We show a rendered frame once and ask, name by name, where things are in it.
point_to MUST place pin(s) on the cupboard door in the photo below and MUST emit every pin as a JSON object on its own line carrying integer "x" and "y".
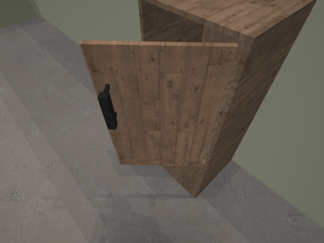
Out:
{"x": 166, "y": 95}

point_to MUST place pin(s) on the handle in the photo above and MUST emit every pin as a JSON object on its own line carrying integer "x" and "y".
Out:
{"x": 107, "y": 108}

